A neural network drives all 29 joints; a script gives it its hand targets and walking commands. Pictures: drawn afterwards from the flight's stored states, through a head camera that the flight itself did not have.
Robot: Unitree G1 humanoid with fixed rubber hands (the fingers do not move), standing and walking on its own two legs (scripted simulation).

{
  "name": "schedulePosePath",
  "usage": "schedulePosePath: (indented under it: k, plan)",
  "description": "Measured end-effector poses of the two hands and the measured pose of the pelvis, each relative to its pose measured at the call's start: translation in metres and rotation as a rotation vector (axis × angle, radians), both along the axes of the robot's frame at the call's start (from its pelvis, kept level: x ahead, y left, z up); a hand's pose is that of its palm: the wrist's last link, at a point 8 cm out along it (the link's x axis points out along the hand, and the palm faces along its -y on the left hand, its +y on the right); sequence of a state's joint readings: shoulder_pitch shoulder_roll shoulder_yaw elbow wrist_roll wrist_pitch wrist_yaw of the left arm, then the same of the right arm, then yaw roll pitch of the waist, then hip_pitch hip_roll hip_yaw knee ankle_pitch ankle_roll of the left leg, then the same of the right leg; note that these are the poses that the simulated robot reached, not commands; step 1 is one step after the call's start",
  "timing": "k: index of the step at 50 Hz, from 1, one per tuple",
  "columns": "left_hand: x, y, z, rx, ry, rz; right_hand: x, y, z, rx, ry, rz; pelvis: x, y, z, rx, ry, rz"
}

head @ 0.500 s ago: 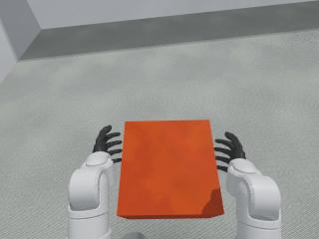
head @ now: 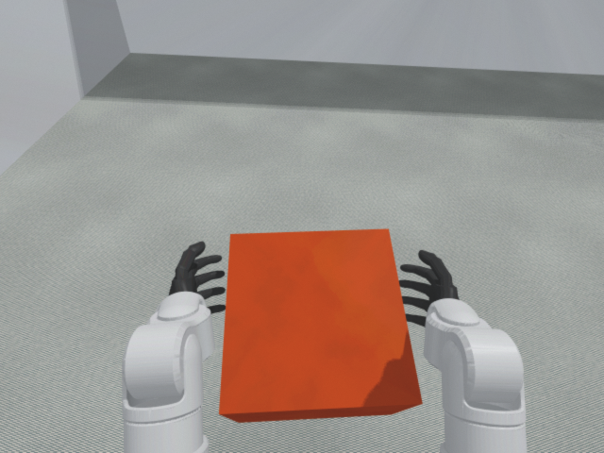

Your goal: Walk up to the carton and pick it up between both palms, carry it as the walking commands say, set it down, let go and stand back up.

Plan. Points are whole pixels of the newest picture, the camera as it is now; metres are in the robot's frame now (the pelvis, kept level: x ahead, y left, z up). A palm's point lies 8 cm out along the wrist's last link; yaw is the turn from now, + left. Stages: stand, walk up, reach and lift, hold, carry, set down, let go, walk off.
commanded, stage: carry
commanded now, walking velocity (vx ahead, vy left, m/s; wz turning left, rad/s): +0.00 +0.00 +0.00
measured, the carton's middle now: (312, 326) +0.29 +0.01 +0.03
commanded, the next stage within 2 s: none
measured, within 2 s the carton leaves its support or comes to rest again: neither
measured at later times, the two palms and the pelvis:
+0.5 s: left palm (231, 393) +0.17 +0.10 +0.09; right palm out of the picture +0.12 -0.19 +0.08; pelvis -0.12 -0.01 -0.02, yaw -9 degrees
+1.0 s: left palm out of the picture +0.09 +0.10 +0.11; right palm out of the picture +0.02 -0.18 +0.12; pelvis -0.19 +0.01 +0.00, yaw -13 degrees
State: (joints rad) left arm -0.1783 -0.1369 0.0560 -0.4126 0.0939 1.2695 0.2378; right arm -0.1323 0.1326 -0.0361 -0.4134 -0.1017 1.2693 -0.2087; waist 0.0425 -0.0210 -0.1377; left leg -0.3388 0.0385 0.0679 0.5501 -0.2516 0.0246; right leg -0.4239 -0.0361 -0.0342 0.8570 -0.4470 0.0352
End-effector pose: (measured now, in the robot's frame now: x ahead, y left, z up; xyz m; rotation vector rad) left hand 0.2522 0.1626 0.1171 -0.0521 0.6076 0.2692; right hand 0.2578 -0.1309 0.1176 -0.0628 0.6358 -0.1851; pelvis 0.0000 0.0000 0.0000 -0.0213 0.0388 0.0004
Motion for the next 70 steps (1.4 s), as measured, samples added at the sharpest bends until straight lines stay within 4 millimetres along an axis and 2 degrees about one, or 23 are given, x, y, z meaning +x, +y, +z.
schedulePosePath:
  k: [4, 7, 11, 23, 27, 30, 33, 36, 40, 45, 48, 51, 54, 57, 60, 64, 70]
  plan:
    - [-0.006, -0.021, 0.004, 0.035, -0.005, -0.040, -0.020, -0.020, -0.005, 0.026, -0.007, -0.048, -0.017, -0.006, -0.004, 0.016, 0.014, -0.027]
    - [-0.014, -0.038, 0.002, 0.070, 0.030, -0.090, -0.042, -0.037, -0.015, 0.055, 0.026, -0.096, -0.030, -0.010, -0.003, 0.006, -0.004, -0.027]
    - [-0.026, -0.053, -0.002, 0.065, 0.024, -0.133, -0.069, -0.050, -0.017, 0.063, 0.018, -0.142, -0.049, -0.013, -0.007, 0.007, -0.013, -0.047]
    - [-0.076, -0.058, -0.028, 0.033, 0.032, -0.156, -0.124, -0.055, -0.031, 0.044, 0.021, -0.175, -0.111, -0.011, -0.021, 0.025, -0.021, -0.135]
    - [-0.095, -0.069, -0.030, 0.036, 0.028, -0.162, -0.145, -0.065, -0.041, 0.059, 0.018, -0.182, -0.133, -0.018, -0.026, 0.039, -0.031, -0.165]
    - [-0.108, -0.080, -0.034, 0.041, 0.062, -0.208, -0.167, -0.075, -0.043, 0.054, 0.048, -0.218, -0.147, -0.017, -0.020, 0.071, -0.024, -0.183]
    - [-0.116, -0.089, -0.030, 0.056, 0.078, -0.262, -0.189, -0.082, -0.039, 0.058, 0.060, -0.268, -0.159, -0.012, -0.011, 0.070, -0.018, -0.195]
    - [-0.120, -0.094, -0.018, 0.061, 0.036, -0.294, -0.205, -0.082, -0.026, 0.057, 0.018, -0.302, -0.167, -0.006, -0.008, 0.063, -0.004, -0.204]
    - [-0.130, -0.084, -0.010, 0.036, -0.019, -0.299, -0.218, -0.071, -0.010, 0.023, -0.037, -0.310, -0.179, 0.004, -0.010, 0.046, 0.008, -0.204]
    - [-0.156, -0.059, -0.013, 0.017, 0.039, -0.262, -0.232, -0.051, -0.007, 0.009, 0.025, -0.253, -0.186, 0.009, -0.001, 0.009, -0.014, -0.219]
    - [-0.164, -0.055, -0.008, 0.000, 0.025, -0.245, -0.235, -0.048, -0.003, 0.000, 0.016, -0.236, -0.191, 0.008, 0.001, 0.005, -0.015, -0.226]
    - [-0.166, -0.061, -0.001, 0.007, 0.000, -0.249, -0.238, -0.054, -0.001, 0.008, -0.009, -0.246, -0.196, 0.005, -0.001, 0.008, -0.008, -0.236]
    - [-0.168, -0.075, -0.001, 0.031, -0.010, -0.267, -0.246, -0.066, -0.007, 0.028, -0.020, -0.270, -0.202, 0.000, -0.007, 0.024, -0.002, -0.249]
    - [-0.174, -0.090, -0.004, 0.075, 0.024, -0.311, -0.261, -0.078, -0.018, 0.064, 0.011, -0.315, -0.210, -0.001, -0.006, 0.009, -0.007, -0.243]
    - [-0.181, -0.100, -0.006, 0.083, 0.044, -0.336, -0.278, -0.084, -0.021, 0.073, 0.030, -0.339, -0.218, -0.004, -0.004, 0.019, -0.013, -0.242]
    - [-0.189, -0.105, -0.002, 0.073, 0.029, -0.344, -0.291, -0.088, -0.013, 0.065, 0.014, -0.348, -0.228, -0.007, -0.002, 0.023, -0.016, -0.244]
    - [-0.203, -0.100, 0.003, 0.057, 0.014, -0.322, -0.296, -0.086, -0.002, 0.048, -0.003, -0.326, -0.240, -0.010, 0.000, 0.024, -0.020, -0.247]
